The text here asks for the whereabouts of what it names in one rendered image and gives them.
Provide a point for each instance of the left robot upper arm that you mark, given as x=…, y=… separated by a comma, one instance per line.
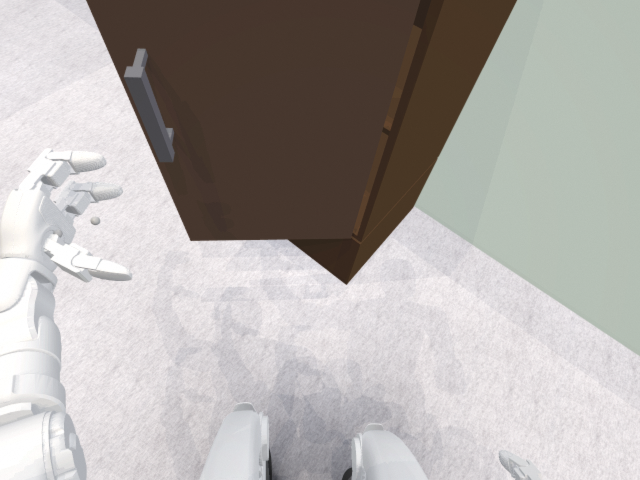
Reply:
x=41, y=447

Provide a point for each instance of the left robot forearm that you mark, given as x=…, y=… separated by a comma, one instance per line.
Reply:
x=30, y=341

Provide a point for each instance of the cupboard door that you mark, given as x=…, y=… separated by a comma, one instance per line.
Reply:
x=277, y=106

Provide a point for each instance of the robot right thigh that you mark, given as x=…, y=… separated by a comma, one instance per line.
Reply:
x=381, y=455

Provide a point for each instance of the right robot hand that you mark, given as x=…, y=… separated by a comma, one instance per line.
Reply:
x=519, y=468

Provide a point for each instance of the robot thigh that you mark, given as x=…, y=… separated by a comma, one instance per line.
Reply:
x=381, y=455
x=240, y=446

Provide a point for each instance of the left robot hand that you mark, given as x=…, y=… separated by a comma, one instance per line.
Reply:
x=29, y=216

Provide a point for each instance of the handle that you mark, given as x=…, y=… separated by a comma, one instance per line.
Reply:
x=144, y=99

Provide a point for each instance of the robot left thigh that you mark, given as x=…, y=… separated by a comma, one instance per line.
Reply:
x=240, y=446

